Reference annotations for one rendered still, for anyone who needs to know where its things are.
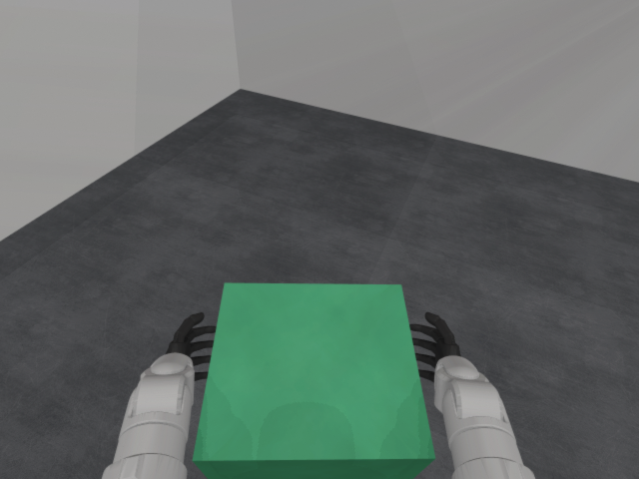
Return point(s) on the robot left forearm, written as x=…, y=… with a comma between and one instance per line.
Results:
x=155, y=428

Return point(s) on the robot right forearm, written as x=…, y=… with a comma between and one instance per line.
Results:
x=479, y=434

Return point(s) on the carton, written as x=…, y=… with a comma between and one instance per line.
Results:
x=313, y=381

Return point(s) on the right robot hand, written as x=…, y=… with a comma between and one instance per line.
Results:
x=444, y=346

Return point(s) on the left robot hand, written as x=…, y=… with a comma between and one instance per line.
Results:
x=183, y=337

